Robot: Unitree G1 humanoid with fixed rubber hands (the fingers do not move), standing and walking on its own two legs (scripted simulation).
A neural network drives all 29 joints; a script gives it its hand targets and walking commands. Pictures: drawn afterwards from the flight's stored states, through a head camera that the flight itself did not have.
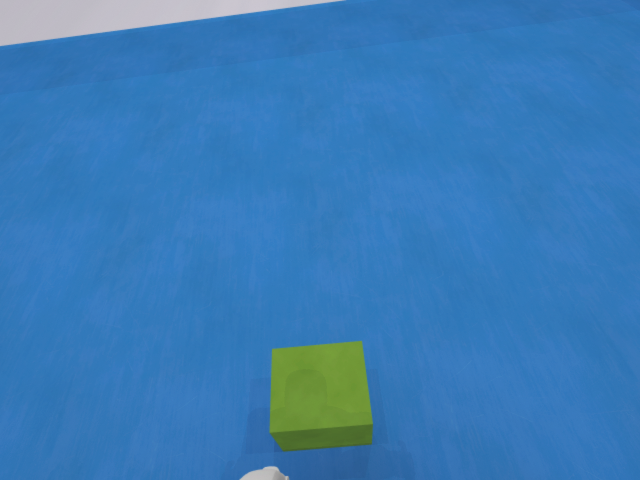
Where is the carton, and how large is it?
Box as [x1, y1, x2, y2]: [269, 341, 372, 451]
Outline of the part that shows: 361,341 272,349 269,432 283,451 371,444 372,421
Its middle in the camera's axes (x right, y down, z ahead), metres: +0.00 +0.46 +1.11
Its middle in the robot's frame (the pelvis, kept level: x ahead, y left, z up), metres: +0.45 +0.06 -0.68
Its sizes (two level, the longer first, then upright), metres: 0.259 0.221 0.216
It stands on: the floor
